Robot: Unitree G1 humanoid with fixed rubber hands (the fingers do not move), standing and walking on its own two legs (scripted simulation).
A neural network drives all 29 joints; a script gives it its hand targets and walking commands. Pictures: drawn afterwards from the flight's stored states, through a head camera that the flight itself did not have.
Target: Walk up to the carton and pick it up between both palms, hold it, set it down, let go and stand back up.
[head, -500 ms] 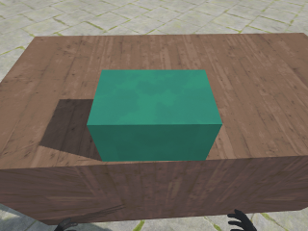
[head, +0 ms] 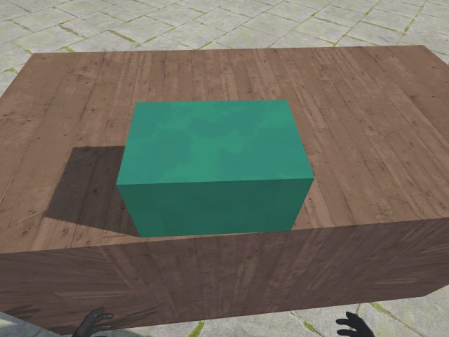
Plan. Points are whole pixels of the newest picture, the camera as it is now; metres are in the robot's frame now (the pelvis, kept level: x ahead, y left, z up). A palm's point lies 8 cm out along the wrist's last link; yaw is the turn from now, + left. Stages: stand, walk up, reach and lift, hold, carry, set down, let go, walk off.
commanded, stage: walk up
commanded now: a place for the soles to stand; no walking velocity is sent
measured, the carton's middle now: (215, 167) +0.40 +0.02 +0.07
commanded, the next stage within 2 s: reach and lift in 0.16 s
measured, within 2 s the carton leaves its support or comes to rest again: neither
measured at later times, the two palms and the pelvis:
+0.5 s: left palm (95, 303) +0.18 +0.23 -0.06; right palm (366, 316) +0.16 -0.25 -0.06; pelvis +0.00 +0.01 +0.00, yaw +3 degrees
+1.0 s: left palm (61, 309) +0.16 +0.26 +0.01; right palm (373, 303) +0.17 -0.24 +0.01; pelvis +0.01 -0.01 +0.02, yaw +3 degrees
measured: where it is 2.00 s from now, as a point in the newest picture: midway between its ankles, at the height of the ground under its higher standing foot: outside the picture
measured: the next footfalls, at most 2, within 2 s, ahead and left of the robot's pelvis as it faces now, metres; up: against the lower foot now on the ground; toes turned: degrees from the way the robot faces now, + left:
none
